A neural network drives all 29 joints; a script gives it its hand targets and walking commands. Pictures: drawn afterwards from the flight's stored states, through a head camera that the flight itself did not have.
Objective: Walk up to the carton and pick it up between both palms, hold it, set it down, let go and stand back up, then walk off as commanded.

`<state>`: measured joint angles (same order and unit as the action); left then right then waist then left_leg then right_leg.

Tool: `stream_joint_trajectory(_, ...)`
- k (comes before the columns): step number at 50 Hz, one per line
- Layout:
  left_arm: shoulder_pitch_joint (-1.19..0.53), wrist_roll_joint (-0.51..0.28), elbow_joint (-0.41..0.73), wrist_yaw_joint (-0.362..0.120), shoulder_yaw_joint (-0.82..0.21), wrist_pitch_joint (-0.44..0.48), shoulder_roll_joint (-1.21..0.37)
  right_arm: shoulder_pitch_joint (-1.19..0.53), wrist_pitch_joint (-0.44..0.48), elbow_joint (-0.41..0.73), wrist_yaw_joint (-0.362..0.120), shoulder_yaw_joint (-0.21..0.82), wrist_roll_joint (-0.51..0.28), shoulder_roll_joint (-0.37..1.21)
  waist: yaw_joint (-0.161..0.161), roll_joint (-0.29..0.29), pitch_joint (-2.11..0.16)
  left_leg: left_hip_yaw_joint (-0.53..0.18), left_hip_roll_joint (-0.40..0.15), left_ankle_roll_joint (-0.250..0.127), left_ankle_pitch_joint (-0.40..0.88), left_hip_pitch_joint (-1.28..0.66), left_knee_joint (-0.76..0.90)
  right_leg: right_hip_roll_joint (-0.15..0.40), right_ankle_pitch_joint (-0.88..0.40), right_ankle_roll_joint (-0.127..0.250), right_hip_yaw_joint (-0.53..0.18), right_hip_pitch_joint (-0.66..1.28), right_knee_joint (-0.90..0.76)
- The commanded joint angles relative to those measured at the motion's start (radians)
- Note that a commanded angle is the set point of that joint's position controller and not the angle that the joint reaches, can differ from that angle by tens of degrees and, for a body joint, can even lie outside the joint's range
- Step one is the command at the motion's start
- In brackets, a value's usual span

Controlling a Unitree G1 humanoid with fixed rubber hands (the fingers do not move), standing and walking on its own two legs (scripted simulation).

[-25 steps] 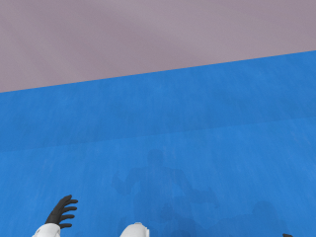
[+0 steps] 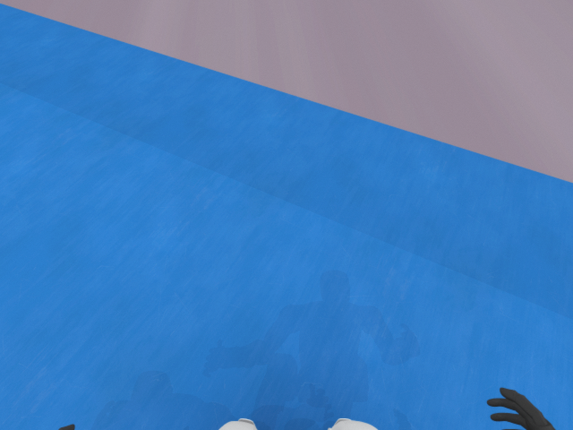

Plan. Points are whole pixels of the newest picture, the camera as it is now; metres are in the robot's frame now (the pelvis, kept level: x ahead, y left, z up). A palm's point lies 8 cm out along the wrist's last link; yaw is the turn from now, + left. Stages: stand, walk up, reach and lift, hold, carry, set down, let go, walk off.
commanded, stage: walk up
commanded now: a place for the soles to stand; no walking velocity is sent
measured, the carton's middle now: out of the picture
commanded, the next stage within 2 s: none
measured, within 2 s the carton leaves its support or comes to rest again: neither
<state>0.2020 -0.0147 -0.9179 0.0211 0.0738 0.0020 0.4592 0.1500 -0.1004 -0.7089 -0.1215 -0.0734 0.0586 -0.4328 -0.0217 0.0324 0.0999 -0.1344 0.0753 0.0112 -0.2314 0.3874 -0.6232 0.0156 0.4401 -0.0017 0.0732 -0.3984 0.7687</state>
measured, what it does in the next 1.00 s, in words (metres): steps to the left, turning left: left foot, then right foot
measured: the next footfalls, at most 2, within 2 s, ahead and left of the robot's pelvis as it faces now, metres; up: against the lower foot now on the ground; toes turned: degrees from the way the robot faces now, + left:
left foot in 0.38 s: -0.01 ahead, +0.26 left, +0.00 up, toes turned +24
right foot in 0.56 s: +0.09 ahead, +0.02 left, +0.00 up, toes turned +24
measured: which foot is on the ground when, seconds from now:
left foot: down 0.00-0.04, up 0.06-0.36, down 0.38-0.58, up 0.60-0.80, down 0.82-1.00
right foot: down 0.00-0.40, up 0.42-0.54, down 0.56-0.86, up 0.88-1.00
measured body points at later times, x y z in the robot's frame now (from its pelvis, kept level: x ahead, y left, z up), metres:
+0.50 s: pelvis -0.04 +0.08 -0.01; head -0.02 +0.09 +0.44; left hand -0.13 +0.46 -0.09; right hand +0.21 -0.15 -0.10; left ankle -0.05 +0.24 -0.72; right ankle +0.03 -0.04 -0.70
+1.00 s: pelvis -0.05 +0.24 -0.01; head -0.03 +0.25 +0.44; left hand -0.29 +0.53 -0.10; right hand +0.28 +0.10 -0.10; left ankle -0.08 +0.34 -0.72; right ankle +0.05 +0.13 -0.68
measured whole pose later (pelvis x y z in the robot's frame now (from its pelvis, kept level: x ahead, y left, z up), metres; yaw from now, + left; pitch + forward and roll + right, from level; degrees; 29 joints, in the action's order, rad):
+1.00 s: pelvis -0.05 +0.24 -0.01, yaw +48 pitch -1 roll +1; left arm 0.27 0.00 -0.97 0.04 0.07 0.07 0.51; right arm 0.15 -0.04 -0.80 -0.13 -0.12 0.04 -0.45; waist -0.01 0.00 0.08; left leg 0.04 0.06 -0.06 -0.30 0.41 -0.73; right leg 0.16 0.52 0.04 0.07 -0.46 1.08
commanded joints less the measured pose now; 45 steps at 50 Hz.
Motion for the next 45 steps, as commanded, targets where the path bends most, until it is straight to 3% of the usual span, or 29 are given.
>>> stream_joint_trajectory(1,0.179,0.018,0.055,0.040,0.069,0.063,0.223,-0.101,0.026,0.180,0.008,-0.063,-0.016,-0.163,0.099,-0.071,-0.254,-0.171,-0.075,-0.142,0.048,0.082,-0.007,0.095,-0.159,0.025,-0.198,0.361,-0.478)
stream_joint_trajectory(2,0.138,0.041,0.077,0.043,0.109,0.063,0.376,-0.077,0.025,0.209,0.009,-0.054,0.000,-0.095,0.084,0.200,-0.210,-0.018,0.045,-0.047,-0.257,0.338,-0.196,0.444,0.128,0.102,-0.554,0.370,-0.632)
stream_joint_trajectory(3,-0.009,0.047,0.113,0.038,0.121,0.057,0.403,-0.035,0.025,0.165,0.021,-0.083,0.022,-0.197,0.025,0.131,-0.116,-0.036,-0.099,-0.025,-0.245,0.334,-0.342,0.597,0.235,0.214,-0.668,0.197,-0.677)
stream_joint_trajectory(5,-0.037,0.042,0.124,0.042,0.085,0.078,0.277,-0.057,0.032,0.107,-0.007,-0.097,0.003,-0.241,0.014,-0.022,-0.063,-0.054,-0.140,-0.018,-0.135,0.253,-0.340,0.455,0.100,0.175,-0.406,0.113,-0.625)
stream_joint_trajectory(7,-0.011,0.047,0.107,0.041,0.088,0.086,0.227,0.017,0.039,0.083,-0.035,-0.094,0.006,-0.222,-0.009,0.077,-0.155,-0.004,-0.150,-0.012,-0.048,0.199,-0.366,0.346,-0.035,0.138,-0.225,0.191,-0.548)
stream_joint_trajectory(11,0.039,0.051,0.109,0.035,0.113,0.089,0.265,-0.086,0.042,0.078,-0.050,-0.074,-0.005,-0.184,0.052,0.084,-0.104,0.065,-0.185,-0.008,-0.077,0.198,-0.206,0.371,-0.121,0.178,-0.079,0.221,-0.486)
stream_joint_trajectory(13,-0.003,0.066,0.100,0.034,0.123,0.095,0.332,-0.098,0.036,0.083,-0.053,-0.090,-0.009,-0.218,0.027,0.108,-0.110,0.063,-0.213,-0.016,-0.123,0.129,-0.209,0.427,-0.008,0.199,-0.071,0.175,-0.512)
stream_joint_trajectory(17,-0.001,0.058,0.095,0.019,0.125,0.084,0.338,-0.039,0.051,0.010,-0.053,-0.099,-0.014,-0.197,0.003,0.131,-0.144,0.182,-0.154,-0.042,-0.132,-0.050,-0.007,0.383,-0.154,0.148,0.113,0.131,-0.362)
stream_joint_trajectory(18,-0.007,0.060,0.096,0.019,0.129,0.081,0.327,0.028,0.054,-0.008,-0.046,-0.106,-0.002,-0.202,-0.039,0.067,-0.159,0.179,-0.141,-0.054,-0.088,-0.146,0.058,0.377,-0.085,0.108,0.149,0.060,-0.256)
stream_joint_trajectory(19,0.040,0.055,0.086,0.013,0.098,0.068,0.258,0.081,0.056,-0.039,-0.037,-0.121,0.000,-0.237,-0.065,-0.056,-0.211,0.148,-0.080,-0.079,-0.154,-0.266,0.101,0.271,-0.036,0.075,0.237,0.000,-0.066)
stream_joint_trajectory(20,0.024,0.039,0.096,0.005,0.083,0.065,0.206,0.112,0.052,-0.042,-0.019,-0.143,0.010,-0.312,-0.091,-0.256,-0.155,-0.118,-0.173,-0.163,-0.311,-0.293,0.287,0.136,0.102,0.023,0.263,-0.161,0.116)
stream_joint_trajectory(21,-0.045,0.024,0.127,0.008,0.074,0.067,0.205,0.092,0.049,-0.013,-0.020,-0.152,-0.002,-0.396,-0.098,-0.380,-0.090,-0.473,-0.302,-0.273,-0.354,-0.237,0.395,0.037,0.245,0.000,0.170,-0.325,0.213)
stream_joint_trajectory(22,-0.056,0.006,0.120,0.012,0.072,0.075,0.237,0.067,0.040,-0.006,-0.021,-0.156,0.001,-0.371,-0.098,-0.340,-0.082,-0.496,-0.316,-0.339,-0.357,-0.144,0.415,0.051,0.227,0.018,0.041,-0.219,0.210)
stream_joint_trajectory(23,-0.006,0.000,0.104,0.015,0.068,0.082,0.249,0.016,0.036,0.016,-0.015,-0.142,-0.001,-0.346,-0.060,-0.271,-0.073,-0.395,-0.289,-0.336,-0.181,-0.180,0.337,0.063,0.192,0.003,0.022,-0.227,0.193)
stream_joint_trajectory(24,0.086,-0.001,0.072,0.025,0.068,0.081,0.246,-0.068,0.037,0.053,-0.005,-0.128,0.005,-0.315,-0.015,-0.307,-0.129,-0.267,-0.237,-0.294,-0.065,-0.169,0.251,0.095,0.118,-0.007,0.000,-0.156,0.137)
stream_joint_trajectory(27,0.268,0.011,0.002,0.047,0.082,0.101,0.246,-0.184,0.033,0.104,-0.007,-0.087,-0.011,-0.230,0.106,-0.198,-0.158,-0.162,-0.155,-0.217,0.025,0.164,0.096,0.023,-0.169,0.027,0.053,0.273,-0.157)
stream_joint_trajectory(28,0.359,0.023,-0.014,0.052,0.095,0.104,0.294,-0.211,0.036,0.143,-0.007,-0.063,-0.006,-0.178,0.152,-0.077,-0.184,-0.104,-0.083,-0.146,-0.087,0.333,-0.006,0.100,-0.091,0.071,-0.075,0.443,-0.343)
stream_joint_trajectory(29,0.342,0.045,0.011,0.057,0.119,0.104,0.391,-0.147,0.040,0.141,-0.009,-0.048,0.001,-0.098,0.139,0.180,-0.203,0.035,0.041,-0.079,-0.266,0.475,-0.260,0.413,0.136,0.132,-0.429,0.521,-0.544)
stream_joint_trajectory(30,0.165,0.051,0.064,0.055,0.135,0.096,0.442,-0.087,0.043,0.111,0.004,-0.064,0.017,-0.182,0.078,0.098,-0.149,-0.012,-0.073,-0.041,-0.287,0.455,-0.418,0.613,0.296,0.238,-0.654,0.335,-0.636)
stream_joint_trajectory(31,0.071,0.050,0.100,0.058,0.133,0.103,0.436,-0.097,0.043,0.064,0.003,-0.095,0.013,-0.270,0.038,0.023,-0.059,-0.043,-0.166,-0.018,-0.234,0.410,-0.470,0.622,0.251,0.284,-0.641,0.258,-0.608)
stream_joint_trajectory(32,0.083,0.043,0.096,0.058,0.120,0.112,0.395,-0.104,0.046,0.051,-0.009,-0.103,0.016,-0.274,0.037,-0.002,-0.031,-0.048,-0.197,-0.018,-0.188,0.390,-0.419,0.572,0.157,0.268,-0.468,0.228,-0.530)
stream_joint_trajectory(34,0.032,0.056,0.087,0.051,0.120,0.115,0.366,-0.087,0.051,0.020,-0.036,-0.101,-0.004,-0.253,0.004,0.122,-0.028,-0.024,-0.235,-0.013,-0.164,0.319,-0.304,0.464,0.018,0.220,-0.192,0.235,-0.475)
stream_joint_trajectory(37,0.116,0.063,0.076,0.040,0.120,0.118,0.387,-0.156,0.067,0.013,-0.053,-0.102,-0.014,-0.235,0.047,0.075,-0.067,0.080,-0.191,-0.023,-0.185,0.213,-0.211,0.430,-0.002,0.220,-0.080,0.218,-0.447)
stream_joint_trajectory(39,0.047,0.062,0.086,0.029,0.124,0.110,0.412,-0.083,0.060,-0.033,-0.058,-0.108,-0.025,-0.221,0.002,0.153,-0.088,0.166,-0.171,-0.035,-0.144,0.082,-0.151,0.450,0.004,0.199,-0.010,0.142,-0.414)
stream_joint_trajectory(41,0.013,0.058,0.090,0.031,0.092,0.103,0.338,0.039,0.066,-0.078,-0.046,-0.124,-0.031,-0.233,-0.087,-0.001,-0.125,0.151,-0.102,-0.052,-0.150,-0.200,0.011,0.328,-0.010,0.136,0.145,-0.030,-0.142)
stream_joint_trajectory(42,0.059,0.053,0.071,0.024,0.070,0.094,0.277,0.146,0.066,-0.123,-0.034,-0.148,-0.024,-0.294,-0.132,-0.136,-0.213,0.113,-0.050,-0.091,-0.223,-0.408,0.053,0.220,-0.053,0.102,0.225,-0.156,0.135)
stream_joint_trajectory(43,0.007,0.035,0.108,0.021,0.048,0.095,0.216,0.198,0.063,-0.106,-0.014,-0.176,-0.019,-0.395,-0.164,-0.430,-0.141,-0.434,-0.289,-0.198,-0.448,-0.427,0.333,0.063,0.213,0.035,0.225,-0.423,0.368)
stream_joint_trajectory(44,-0.038,0.012,0.109,0.028,0.054,0.098,0.251,0.167,0.067,-0.090,-0.007,-0.171,-0.040,-0.414,-0.147,-0.347,-0.140,-0.633,-0.362,-0.293,-0.575,-0.297,0.463,0.067,0.233,0.059,0.034,-0.370,0.385)
stream_joint_trajectory(45,-0.020,0.007,0.093,0.022,0.037,0.096,0.270,0.114,0.063,-0.082,0.001,-0.158,-0.035,-0.374,-0.117,-0.244,-0.091,-0.494,-0.347,-0.299,-0.463,-0.280,0.415,0.128,0.157,0.057,0.021,-0.377,0.382)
